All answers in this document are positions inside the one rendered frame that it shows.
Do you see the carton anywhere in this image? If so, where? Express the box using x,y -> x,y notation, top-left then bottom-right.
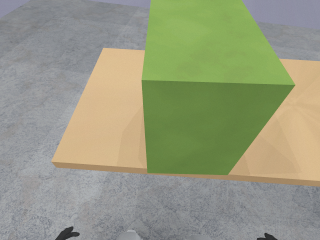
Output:
141,0 -> 295,175

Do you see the left robot hand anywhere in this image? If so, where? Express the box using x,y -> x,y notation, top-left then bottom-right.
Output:
55,226 -> 80,240

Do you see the table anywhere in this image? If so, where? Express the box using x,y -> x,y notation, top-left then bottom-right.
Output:
51,48 -> 320,187

